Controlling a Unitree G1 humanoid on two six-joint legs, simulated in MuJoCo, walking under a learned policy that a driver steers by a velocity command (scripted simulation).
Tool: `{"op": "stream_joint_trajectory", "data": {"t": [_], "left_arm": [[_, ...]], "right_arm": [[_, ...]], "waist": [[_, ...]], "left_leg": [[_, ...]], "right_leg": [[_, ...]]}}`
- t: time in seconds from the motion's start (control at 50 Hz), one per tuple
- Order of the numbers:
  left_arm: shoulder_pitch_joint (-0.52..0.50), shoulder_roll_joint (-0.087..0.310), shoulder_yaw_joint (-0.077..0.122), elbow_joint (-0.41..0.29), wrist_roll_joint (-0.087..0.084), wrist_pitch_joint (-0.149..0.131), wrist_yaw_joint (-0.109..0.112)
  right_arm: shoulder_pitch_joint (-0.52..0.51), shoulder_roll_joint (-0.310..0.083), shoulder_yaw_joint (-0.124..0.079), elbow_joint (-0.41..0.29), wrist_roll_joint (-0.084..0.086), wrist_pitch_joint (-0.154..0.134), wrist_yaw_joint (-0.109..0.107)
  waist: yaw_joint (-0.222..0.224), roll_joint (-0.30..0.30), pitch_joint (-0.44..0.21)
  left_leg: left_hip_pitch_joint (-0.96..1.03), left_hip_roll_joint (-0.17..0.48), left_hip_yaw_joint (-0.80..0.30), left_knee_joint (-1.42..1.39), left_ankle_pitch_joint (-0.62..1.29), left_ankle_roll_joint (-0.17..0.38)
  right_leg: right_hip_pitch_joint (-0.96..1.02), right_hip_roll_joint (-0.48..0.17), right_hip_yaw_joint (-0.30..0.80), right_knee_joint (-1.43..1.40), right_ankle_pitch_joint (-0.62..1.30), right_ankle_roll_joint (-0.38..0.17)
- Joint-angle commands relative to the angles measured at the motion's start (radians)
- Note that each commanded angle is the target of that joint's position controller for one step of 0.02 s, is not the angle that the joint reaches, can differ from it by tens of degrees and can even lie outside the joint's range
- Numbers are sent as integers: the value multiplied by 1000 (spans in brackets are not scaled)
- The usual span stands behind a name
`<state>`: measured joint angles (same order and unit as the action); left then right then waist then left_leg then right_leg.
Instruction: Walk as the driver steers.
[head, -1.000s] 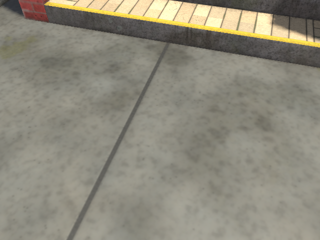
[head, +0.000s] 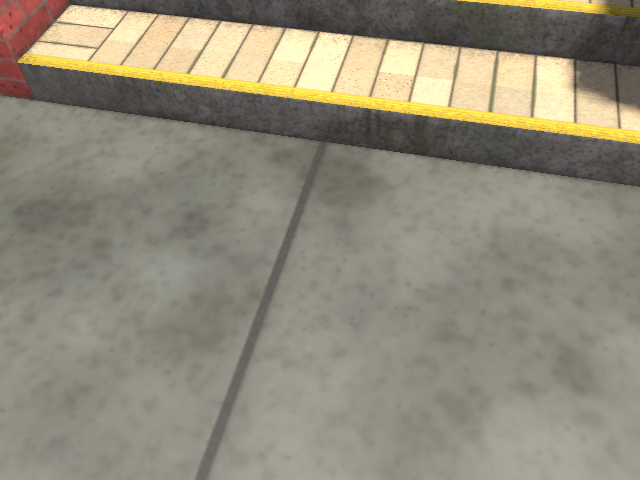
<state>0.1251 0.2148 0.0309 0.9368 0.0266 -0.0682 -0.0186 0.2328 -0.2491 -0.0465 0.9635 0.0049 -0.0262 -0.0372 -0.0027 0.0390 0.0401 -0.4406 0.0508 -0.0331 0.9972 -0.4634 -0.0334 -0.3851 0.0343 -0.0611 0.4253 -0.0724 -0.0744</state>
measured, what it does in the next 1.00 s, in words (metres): walks ahead: left foot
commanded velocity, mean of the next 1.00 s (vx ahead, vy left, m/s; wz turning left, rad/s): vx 0.15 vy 0.00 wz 0.00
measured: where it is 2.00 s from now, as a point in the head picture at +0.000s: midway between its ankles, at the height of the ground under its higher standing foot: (349, 402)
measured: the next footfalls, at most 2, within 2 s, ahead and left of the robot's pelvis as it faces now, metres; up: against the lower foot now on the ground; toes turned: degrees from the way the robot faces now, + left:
left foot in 0.16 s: +0.09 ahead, +0.15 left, +0.00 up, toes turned +1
right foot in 1.28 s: +0.51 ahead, -0.08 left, +0.00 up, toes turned -3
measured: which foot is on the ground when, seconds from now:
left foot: up 0.00-0.14, down 0.16-1.00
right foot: down 0.00-0.86, up 0.88-1.00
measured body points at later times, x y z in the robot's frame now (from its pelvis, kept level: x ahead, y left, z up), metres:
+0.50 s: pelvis +0.06 +0.02 +0.00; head +0.08 +0.02 +0.45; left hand +0.13 +0.27 -0.15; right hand +0.08 -0.22 -0.15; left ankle +0.05 +0.15 -0.73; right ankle +0.09 -0.08 -0.73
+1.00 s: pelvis +0.17 +0.06 +0.01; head +0.18 +0.07 +0.46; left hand +0.26 +0.31 -0.14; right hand +0.13 -0.19 -0.13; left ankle +0.10 +0.15 -0.73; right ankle +0.16 -0.08 -0.65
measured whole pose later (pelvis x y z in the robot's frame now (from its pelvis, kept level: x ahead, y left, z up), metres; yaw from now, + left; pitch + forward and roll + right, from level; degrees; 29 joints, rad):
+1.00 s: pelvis +0.17 +0.06 +0.01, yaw +0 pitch +1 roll -1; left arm 0.18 0.25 0.06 1.02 -0.04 -0.09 -0.01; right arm 0.42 -0.19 -0.05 1.08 0.01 -0.11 0.00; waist -0.03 -0.02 -0.02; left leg -0.08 -0.01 0.04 0.38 -0.32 0.04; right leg -0.52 -0.03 -0.03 1.09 -0.32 -0.06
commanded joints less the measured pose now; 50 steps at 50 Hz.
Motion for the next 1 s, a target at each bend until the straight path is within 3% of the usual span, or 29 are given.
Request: {"op": "stream_joint_trajectory", "data": {"t": [0.02, 0.06, 0.1, 0.14, 0.18, 0.2, 0.22, 0.24, 0.34, 0.44, 0.56, 0.58, 0.62, 0.64, 0.68, 0.74, 0.76, 0.8, 0.82, 0.84, 0.86, 0.88, 0.9, 0.92, 0.96, 1.0], "left_arm": [[-47, 115, 20, -43, 10, -10, 13], [-36, 131, 23, -35, -1, -1, 21], [-48, 134, 21, -30, -12, 13, 28], [-41, 113, 14, -18, -23, 25, 33], [4, 96, 8, 3, -25, 30, 34], [53, 102, 16, 6, -27, 35, 37], [34, 111, 17, 10, -19, 39, 44], [32, 105, 18, 9, -20, 42, 46], [42, 81, 15, 37, -18, 47, 45], [38, 80, 16, 58, -25, 49, 41], [50, 82, 17, 85, -29, 59, 47], [69, 76, 16, 100, -30, 62, 48], [80, 101, 27, 108, -44, 66, 51], [83, 109, 30, 106, -48, 62, 52], [119, 120, 36, 108, -57, 37, 49], [233, 174, 54, 133, -56, 4, 38], [217, 181, 56, 127, -51, -4, 38], [131, 167, 53, 93, -57, -11, 34], [55, 169, 53, 68, -66, -7, 31], [-10, 154, 50, 43, -71, -3, 29], [-65, 97, 35, 16, -67, -7, 26], [-76, 65, 27, -24, -61, -28, 28], [-85, 102, 36, -16, -58, -40, 27], [-43, 101, 37, -1, -67, -48, 16], [-31, 96, 39, 16, -67, -50, 7], [-52, 78, 41, 10, -58, -43, -1]], "right_arm": [[148, -20, -7, 4, -7, 23, -20], [118, -39, -11, 3, -8, 35, -20], [92, -44, -15, 5, -10, 42, -17], [80, -40, -15, 14, -23, 41, -13], [82, -62, -14, 12, -33, 35, -13], [61, -131, -33, 28, -16, 33, -14], [53, -87, -28, 33, -12, 24, -10], [43, -57, -20, 39, -18, 14, -9], [39, -46, -18, 57, -10, -13, -7], [68, -44, -14, 78, -8, -10, -7], [74, -33, -10, 93, -7, 0, -8], [97, -24, -9, 107, -6, 2, -9], [97, -39, -17, 107, 6, 7, -11], [88, -36, -17, 98, 10, 2, -12], [71, -13, -12, 79, 17, -24, -10], [10, 23, -7, 43, 16, -64, 10], [5, 26, -7, 37, 18, -70, 18], [45, 22, -9, 51, 23, -80, 29], [107, 22, -13, 77, 26, -83, 28], [191, -3, -25, 117, 20, -81, 26], [323, -73, -48, 152, 16, -78, 19], [417, -189, -77, 165, 18, -79, 27], [398, -115, -53, 154, -1, -88, 29], [354, -62, -36, 138, -5, -96, 29], [266, -55, -25, 105, 4, -94, 39], [253, -18, -8, 97, -3, -79, 39]], "waist": [[-48, -155, -159], [-34, -150, -170], [-37, -148, -133], [-45, -132, -77], [-27, -77, -18], [29, 46, 16], [9, 56, 25], [17, 68, 14], [15, 22, -32], [1, -18, -60], [0, -37, -49], [-2, -38, -68], [4, -36, -9], [8, -47, 39], [23, -88, 99], [52, -190, 67], [39, -201, 65], [-11, -176, 51], [-60, -159, 46], [-102, -112, 35], [-145, 53, 7], [-158, 296, -6], [-138, 187, 14], [-95, 104, 23], [-51, 35, 35], [-37, 49, 37]], "left_leg": [[154, 26, -1, -167, 63, -3], [191, 24, 4, -251, 141, 1], [233, 14, 19, -339, 209, 11], [284, 1, 39, -457, 257, 33], [275, 60, -21, -577, 269, 70], [178, 48, -17, -579, 123, 91], [88, 36, -20, -622, 38, 84], [61, 38, -23, -648, 29, 69], [129, 24, -8, -618, 203, 44], [185, 15, 7, -581, 322, 48], [200, 4, 20, -573, 361, 47], [211, -7, 33, -577, 263, 51], [149, -26, 41, -558, -40, 85], [104, -22, 33, -552, -139, 103], [15, -18, 30, -494, -154, 120], [-84, -47, 81, -281, 13, 124], [-80, -35, 65, -251, 16, 137], [17, -18, 56, -334, 9, 165], [176, -27, 75, -482, 74, 179], [360, -26, 47, -563, 150, 179], [520, 105, -163, -674, 94, 215], [663, 302, -513, -793, 127, 319], [683, 342, -576, -777, 207, 342], [699, 319, -485, -750, 288, 309], [657, 270, -322, -773, 425, 251], [569, 213, -196, -804, 541, 213]], "right_leg": [[27, -237, 178, -177, 229, -169], [27, -242, 195, -204, 20, -162], [-12, -231, 207, -227, -235, -135], [-56, -198, 204, -226, -413, -83], [-57, -150, 188, -177, -459, -13], [-19, -84, 120, -160, -399, 9], [74, -67, 90, -106, -331, 22], [122, -66, 83, -78, -280, 18], [168, -67, 69, -29, -125, 3], [190, -69, 64, 1, 1, 4], [204, -72, 66, 15, 51, 7], [211, -61, 55, 15, -54, 5], [155, -47, 56, 19, -430, -18], [114, -65, 88, -3, -562, -34], [114, -135, 198, -56, -659, -78], [229, -328, 521, -199, -680, -194], [215, -367, 576, -210, -648, -215], [159, -345, 490, -193, -535, -175], [64, -288, 380, -165, -471, -127], [-63, -209, 256, -75, -374, -74], [-218, -100, 89, 192, -270, -1], [-415, 8, -22, 464, -325, 43], [-530, -26, 68, 655, -456, 33], [-581, -67, 111, 744, -394, 12], [-588, -122, 100, 724, -256, -4], [-492, -141, 70, 632, -166, 7]]}}
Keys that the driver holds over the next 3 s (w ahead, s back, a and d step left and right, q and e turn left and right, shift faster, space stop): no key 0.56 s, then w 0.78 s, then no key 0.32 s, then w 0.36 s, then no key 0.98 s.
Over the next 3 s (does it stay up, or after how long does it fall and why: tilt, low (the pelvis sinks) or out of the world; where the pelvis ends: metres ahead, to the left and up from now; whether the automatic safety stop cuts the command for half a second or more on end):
stays up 0.77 -0.04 0.01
